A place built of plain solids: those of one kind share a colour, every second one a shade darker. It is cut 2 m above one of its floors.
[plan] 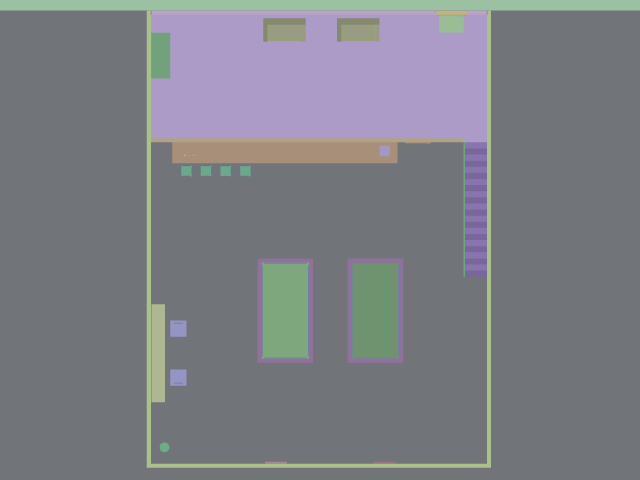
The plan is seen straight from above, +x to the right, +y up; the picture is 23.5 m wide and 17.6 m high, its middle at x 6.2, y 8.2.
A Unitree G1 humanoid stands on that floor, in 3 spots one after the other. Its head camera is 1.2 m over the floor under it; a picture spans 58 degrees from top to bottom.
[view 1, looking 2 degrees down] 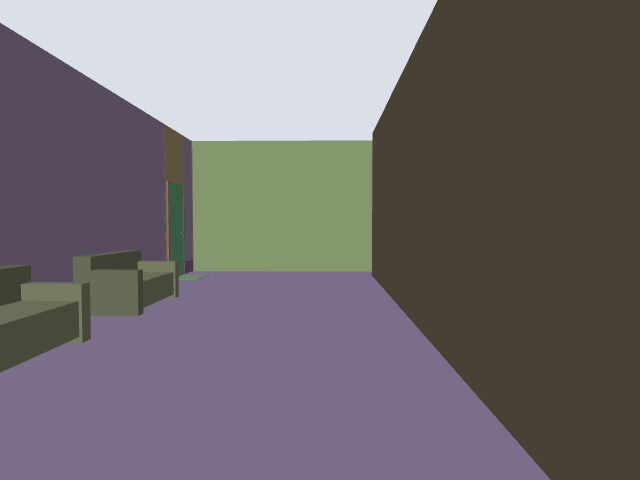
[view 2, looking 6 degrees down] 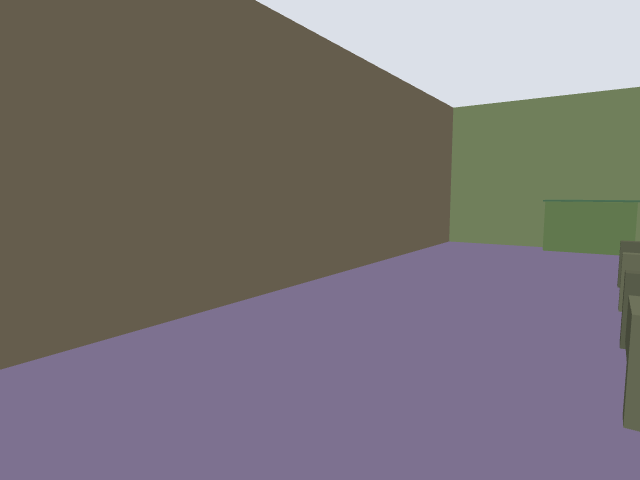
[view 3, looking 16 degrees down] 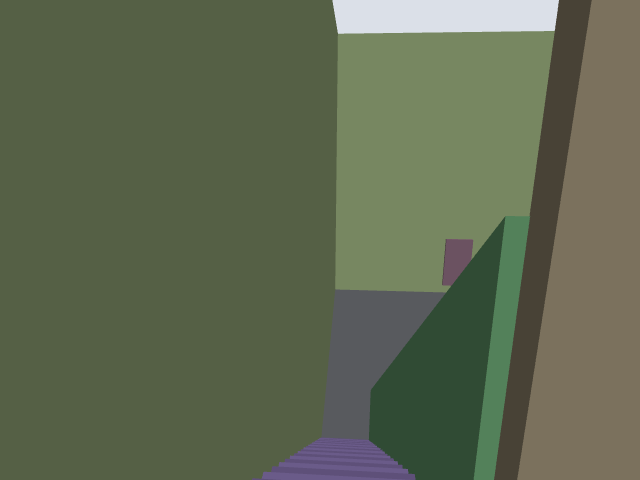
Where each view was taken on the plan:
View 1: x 1.20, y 12.98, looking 1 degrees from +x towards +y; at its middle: wall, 11.13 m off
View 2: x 11.02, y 15.36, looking -146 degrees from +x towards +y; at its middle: entrance_wall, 6.17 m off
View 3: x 11.91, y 12.88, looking -86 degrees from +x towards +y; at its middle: wall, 6.15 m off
